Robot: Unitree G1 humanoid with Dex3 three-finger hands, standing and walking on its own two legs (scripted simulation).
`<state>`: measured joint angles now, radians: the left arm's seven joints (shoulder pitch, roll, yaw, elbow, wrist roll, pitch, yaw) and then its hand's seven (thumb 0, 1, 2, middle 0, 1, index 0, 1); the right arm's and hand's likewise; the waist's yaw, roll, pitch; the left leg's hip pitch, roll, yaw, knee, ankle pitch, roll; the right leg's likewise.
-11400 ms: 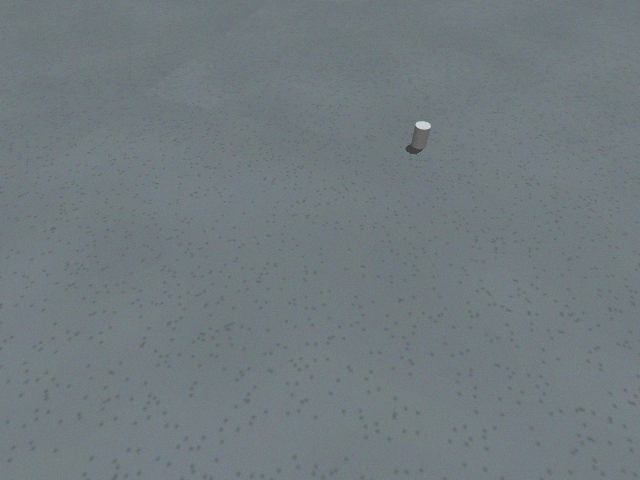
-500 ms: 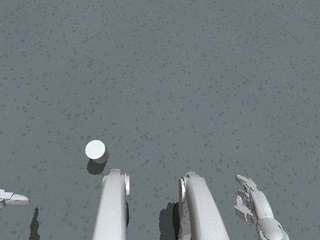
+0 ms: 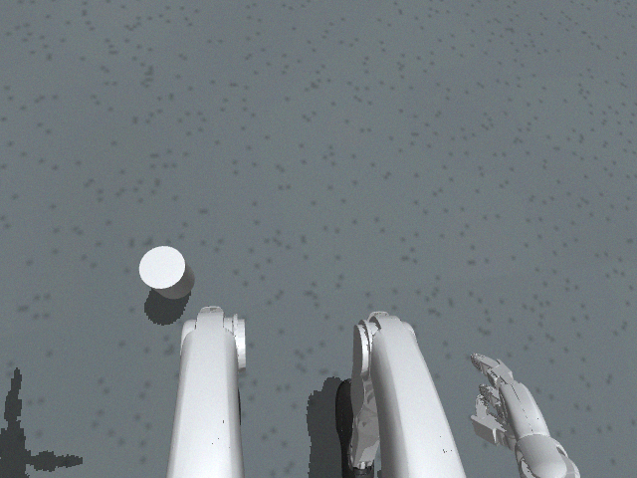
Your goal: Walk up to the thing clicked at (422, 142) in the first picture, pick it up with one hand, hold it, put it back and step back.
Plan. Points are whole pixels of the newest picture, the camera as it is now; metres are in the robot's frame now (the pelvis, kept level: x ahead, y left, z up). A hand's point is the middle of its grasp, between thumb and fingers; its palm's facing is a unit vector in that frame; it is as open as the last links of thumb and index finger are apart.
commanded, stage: go down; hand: left
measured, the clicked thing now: (169, 274) +0.41 +0.27 -0.39
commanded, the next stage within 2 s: approach in 1.04 s
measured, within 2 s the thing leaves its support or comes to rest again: neither
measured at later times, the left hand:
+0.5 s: hand out of the picture +0.31 +0.43 -0.06, palm faces +0.24 -0.96 -0.17, open 17.2 cm
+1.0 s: hand out of the picture +0.32 +0.43 -0.07, palm faces +0.24 -0.96 -0.15, open 17.5 cm
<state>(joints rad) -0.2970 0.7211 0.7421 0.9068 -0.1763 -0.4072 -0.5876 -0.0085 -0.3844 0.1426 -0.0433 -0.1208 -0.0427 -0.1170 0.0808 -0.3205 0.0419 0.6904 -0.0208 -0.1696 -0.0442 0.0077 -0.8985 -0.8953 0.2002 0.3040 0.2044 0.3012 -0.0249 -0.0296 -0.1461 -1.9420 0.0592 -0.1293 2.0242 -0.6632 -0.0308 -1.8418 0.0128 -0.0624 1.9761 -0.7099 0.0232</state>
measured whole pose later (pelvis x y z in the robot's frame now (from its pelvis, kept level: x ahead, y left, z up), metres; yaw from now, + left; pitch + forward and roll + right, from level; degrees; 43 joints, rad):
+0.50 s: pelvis -0.01 +0.00 -0.05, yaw -1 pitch +32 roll -7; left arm -0.40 0.82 0.81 0.99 -0.20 -0.42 -0.68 -0.01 -0.51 0.14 -0.04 -0.12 -0.03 -0.12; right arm 0.07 -0.33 0.08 0.71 -0.04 -0.18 -0.04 0.01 -0.92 -0.90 0.20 0.30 0.21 0.30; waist -0.03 -0.04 -0.11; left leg -2.08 0.05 -0.15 2.18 -0.66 -0.04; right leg -1.97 0.02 -0.07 2.13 -0.71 0.03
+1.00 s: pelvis -0.01 +0.00 -0.07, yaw -2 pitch +31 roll -8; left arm -0.42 0.86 0.84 1.01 -0.23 -0.43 -0.72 -0.01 -0.56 0.12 -0.04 -0.10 -0.03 -0.11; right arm 0.06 -0.34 0.09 0.70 -0.04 -0.18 -0.04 0.01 -0.92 -0.91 0.20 0.30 0.20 0.30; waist -0.04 -0.05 -0.09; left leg -2.13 0.05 -0.16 2.24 -0.66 -0.03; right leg -2.01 0.02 -0.07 2.18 -0.71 0.03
